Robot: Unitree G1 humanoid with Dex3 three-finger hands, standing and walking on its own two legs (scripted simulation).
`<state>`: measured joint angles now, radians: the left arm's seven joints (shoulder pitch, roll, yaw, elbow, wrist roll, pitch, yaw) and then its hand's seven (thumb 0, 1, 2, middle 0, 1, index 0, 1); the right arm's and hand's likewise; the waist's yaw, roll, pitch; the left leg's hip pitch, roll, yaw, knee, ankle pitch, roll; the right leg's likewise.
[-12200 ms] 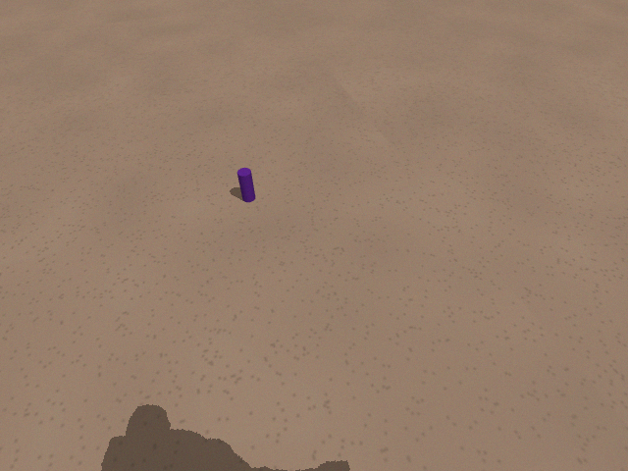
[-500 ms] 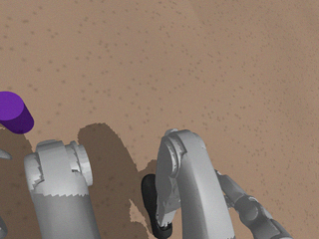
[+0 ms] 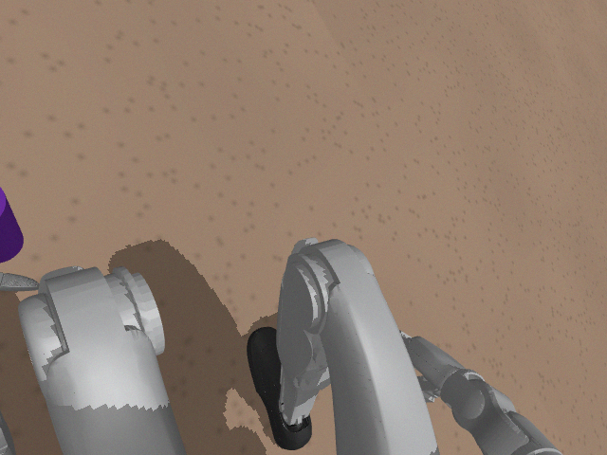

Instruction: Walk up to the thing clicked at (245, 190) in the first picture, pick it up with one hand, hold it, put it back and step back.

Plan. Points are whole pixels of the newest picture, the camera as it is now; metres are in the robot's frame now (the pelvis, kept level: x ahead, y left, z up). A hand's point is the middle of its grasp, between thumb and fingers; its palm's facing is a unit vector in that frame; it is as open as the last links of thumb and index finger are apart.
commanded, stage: rest palm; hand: left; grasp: from the side
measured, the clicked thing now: out of the picture +0.41 +0.29 -0.20
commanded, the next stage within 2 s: close in 0.08 s
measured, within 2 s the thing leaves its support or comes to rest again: leaves its support in 1.06 s
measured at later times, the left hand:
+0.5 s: hand out of the picture +0.41 +0.29 -0.16, palm faces +0.31 -0.95 +0.00, open 12.0 cm
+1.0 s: hand out of the picture +0.42 +0.29 -0.16, palm faces +0.33 -0.94 +0.00, open 9.0 cm
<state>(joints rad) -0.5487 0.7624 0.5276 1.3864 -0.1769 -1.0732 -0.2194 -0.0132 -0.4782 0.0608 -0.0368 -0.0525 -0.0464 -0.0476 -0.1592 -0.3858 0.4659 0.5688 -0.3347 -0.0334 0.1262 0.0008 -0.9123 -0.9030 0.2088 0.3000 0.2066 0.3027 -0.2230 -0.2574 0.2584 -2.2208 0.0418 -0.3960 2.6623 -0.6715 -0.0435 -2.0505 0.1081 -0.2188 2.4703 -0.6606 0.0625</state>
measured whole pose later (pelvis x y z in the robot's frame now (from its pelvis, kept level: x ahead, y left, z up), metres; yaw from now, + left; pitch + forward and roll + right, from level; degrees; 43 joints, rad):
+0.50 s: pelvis +0.00 +0.00 +0.00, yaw -1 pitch +9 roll -17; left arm -0.57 0.81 0.50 1.41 -0.14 -1.12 -0.11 -0.01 0.05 0.45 -0.38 -0.37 -0.38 -0.38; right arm -0.18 -0.37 0.52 0.55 -0.37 0.00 0.14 0.00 -0.88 -0.90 0.21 0.30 0.21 0.30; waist -0.23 -0.29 0.30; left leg -2.21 0.04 -0.43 2.68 -0.68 -0.04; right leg -2.03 0.12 -0.24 2.46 -0.66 0.07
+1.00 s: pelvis +0.00 +0.01 +0.00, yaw -2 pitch +10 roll -17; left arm -0.59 0.83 0.51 1.39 -0.11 -1.10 -0.05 0.05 -0.12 0.95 -0.79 -1.02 -0.69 -1.03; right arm -0.17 -0.37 0.52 0.55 -0.37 0.02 0.14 0.00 -0.88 -0.90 0.21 0.30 0.21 0.30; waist -0.24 -0.29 0.31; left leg -2.21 0.05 -0.43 2.67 -0.69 -0.03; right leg -2.03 0.13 -0.25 2.44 -0.65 0.07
